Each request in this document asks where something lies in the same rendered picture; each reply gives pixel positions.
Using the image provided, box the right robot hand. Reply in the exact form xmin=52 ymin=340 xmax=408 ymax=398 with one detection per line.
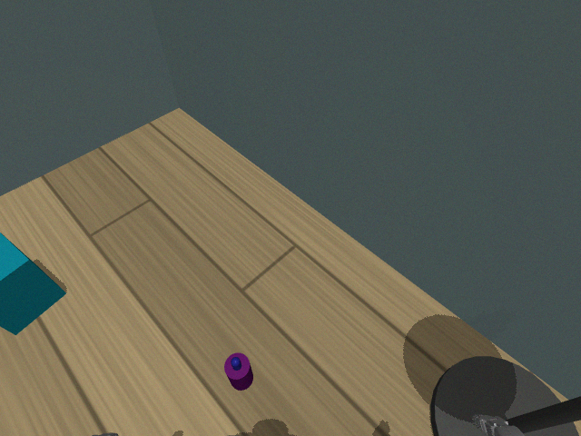
xmin=472 ymin=414 xmax=525 ymax=436

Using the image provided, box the coat stand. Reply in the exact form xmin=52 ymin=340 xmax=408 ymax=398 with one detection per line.
xmin=430 ymin=356 xmax=581 ymax=436

